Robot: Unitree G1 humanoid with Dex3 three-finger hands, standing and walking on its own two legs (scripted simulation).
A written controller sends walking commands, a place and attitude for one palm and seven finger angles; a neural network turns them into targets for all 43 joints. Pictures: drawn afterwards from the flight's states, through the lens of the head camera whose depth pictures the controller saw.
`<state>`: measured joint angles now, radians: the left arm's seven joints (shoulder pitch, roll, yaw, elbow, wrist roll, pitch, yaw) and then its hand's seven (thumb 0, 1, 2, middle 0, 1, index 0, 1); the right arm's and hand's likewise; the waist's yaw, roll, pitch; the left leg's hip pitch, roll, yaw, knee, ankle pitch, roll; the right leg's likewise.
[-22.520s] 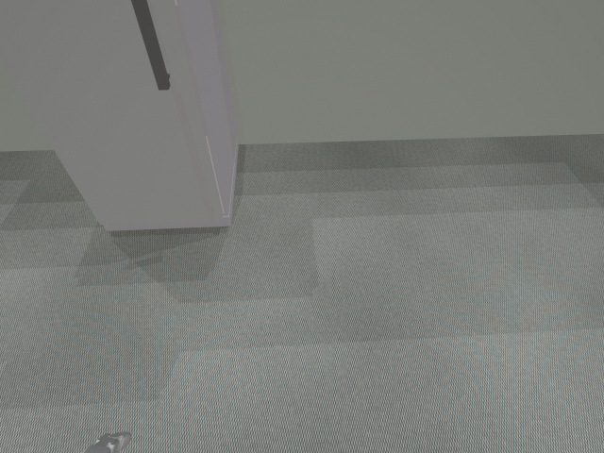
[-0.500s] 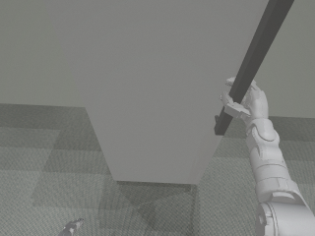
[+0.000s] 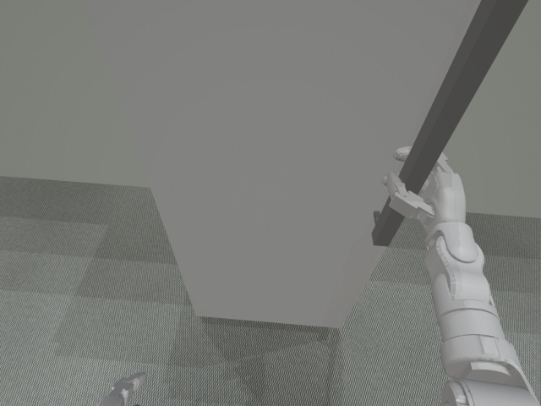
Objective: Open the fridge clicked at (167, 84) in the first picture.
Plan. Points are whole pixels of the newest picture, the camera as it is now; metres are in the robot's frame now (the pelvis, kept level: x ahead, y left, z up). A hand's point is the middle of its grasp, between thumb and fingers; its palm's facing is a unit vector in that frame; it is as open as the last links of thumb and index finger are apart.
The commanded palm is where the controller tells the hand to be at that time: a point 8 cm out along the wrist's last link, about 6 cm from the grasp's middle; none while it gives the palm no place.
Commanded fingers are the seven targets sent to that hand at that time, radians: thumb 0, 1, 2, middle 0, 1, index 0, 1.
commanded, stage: grip the handle and tug to test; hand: right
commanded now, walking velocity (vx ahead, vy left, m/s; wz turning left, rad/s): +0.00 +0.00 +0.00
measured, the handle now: (419, 144) +0.46 -0.15 +0.18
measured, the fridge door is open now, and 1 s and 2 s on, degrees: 0 14 48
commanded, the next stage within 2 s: pull the door a little, standing still in 0.02 s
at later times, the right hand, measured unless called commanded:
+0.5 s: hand (399, 197) +0.40 -0.13 +0.12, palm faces -0.03 +1.00 -0.01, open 6.3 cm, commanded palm +0.33 -0.18 +0.13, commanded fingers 0.00 -0.90 -0.90 0.45 1.40 0.45 1.40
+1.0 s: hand (394, 256) +0.30 -0.11 +0.12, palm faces +0.08 +0.97 -0.22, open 6.8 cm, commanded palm +0.26 -0.16 +0.12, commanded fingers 0.00 -0.90 -0.90 0.45 1.40 0.45 1.40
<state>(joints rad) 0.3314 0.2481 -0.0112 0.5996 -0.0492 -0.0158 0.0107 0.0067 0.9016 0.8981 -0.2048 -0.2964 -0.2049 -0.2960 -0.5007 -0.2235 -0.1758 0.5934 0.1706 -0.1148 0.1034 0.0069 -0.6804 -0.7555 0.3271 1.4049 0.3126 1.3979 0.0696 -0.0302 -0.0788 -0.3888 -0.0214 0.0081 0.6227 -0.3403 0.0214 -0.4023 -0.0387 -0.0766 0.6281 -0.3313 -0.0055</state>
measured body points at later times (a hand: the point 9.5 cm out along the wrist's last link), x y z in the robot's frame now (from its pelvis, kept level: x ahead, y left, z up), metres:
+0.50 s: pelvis +0.04 +0.00 +0.01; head +0.05 +0.01 +0.46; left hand +0.17 +0.24 -0.09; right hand +0.40 -0.18 +0.13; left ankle -0.02 +0.10 -0.72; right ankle -0.01 -0.12 -0.72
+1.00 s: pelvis +0.08 +0.02 +0.03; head +0.09 +0.07 +0.48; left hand +0.26 +0.24 -0.06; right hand +0.29 -0.16 +0.14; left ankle -0.01 +0.10 -0.70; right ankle +0.00 -0.13 -0.70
